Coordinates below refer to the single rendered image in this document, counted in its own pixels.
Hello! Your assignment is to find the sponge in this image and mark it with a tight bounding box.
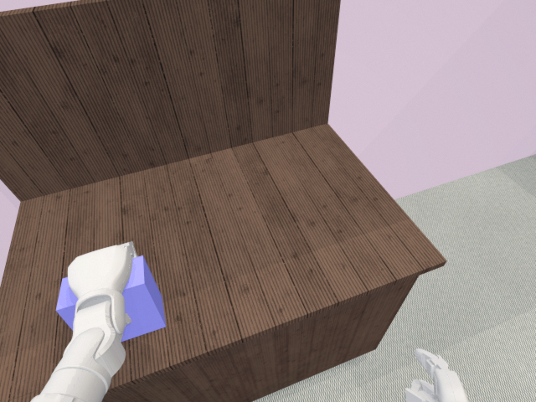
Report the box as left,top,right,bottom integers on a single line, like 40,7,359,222
56,255,166,342

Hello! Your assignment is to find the robot right hand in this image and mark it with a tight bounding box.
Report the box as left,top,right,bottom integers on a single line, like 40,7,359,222
405,348,469,402

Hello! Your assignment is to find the robot left forearm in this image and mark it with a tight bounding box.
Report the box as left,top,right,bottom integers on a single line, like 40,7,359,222
30,289,126,402

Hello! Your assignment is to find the robot left hand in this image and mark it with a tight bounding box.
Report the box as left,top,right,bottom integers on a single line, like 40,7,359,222
68,241,138,326

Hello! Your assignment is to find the table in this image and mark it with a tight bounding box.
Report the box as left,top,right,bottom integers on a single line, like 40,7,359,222
0,0,447,402

